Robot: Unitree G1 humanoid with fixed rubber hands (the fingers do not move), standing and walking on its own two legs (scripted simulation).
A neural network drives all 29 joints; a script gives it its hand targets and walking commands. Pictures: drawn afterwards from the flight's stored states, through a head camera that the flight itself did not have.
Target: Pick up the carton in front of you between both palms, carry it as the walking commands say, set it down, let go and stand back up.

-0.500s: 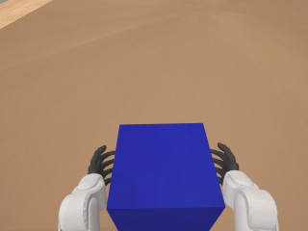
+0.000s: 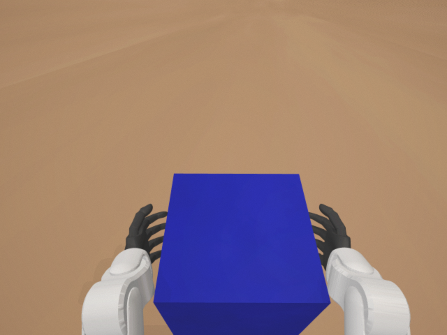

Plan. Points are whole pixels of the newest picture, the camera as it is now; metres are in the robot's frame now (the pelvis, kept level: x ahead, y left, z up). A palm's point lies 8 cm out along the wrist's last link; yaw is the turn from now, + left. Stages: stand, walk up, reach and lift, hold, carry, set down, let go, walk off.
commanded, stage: carry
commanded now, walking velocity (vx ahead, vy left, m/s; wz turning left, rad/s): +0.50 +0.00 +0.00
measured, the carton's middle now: (235, 262) +0.24 -0.01 +0.00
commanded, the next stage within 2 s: none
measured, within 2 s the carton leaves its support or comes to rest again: neither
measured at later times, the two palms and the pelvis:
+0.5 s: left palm (174, 128) +0.53 +0.12 +0.07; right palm (298, 125) +0.55 -0.18 +0.06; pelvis +0.31 -0.05 +0.00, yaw +3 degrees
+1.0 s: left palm (171, 92) +0.68 +0.14 +0.07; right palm (282, 93) +0.68 -0.16 +0.07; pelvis +0.45 -0.01 -0.02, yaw +0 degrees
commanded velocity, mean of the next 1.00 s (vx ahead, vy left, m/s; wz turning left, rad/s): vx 0.10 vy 0.00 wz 0.00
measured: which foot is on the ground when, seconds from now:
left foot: down 0.00-0.30, up 0.32-0.62, down 0.64-1.00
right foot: up 0.00-0.26, down 0.28-1.00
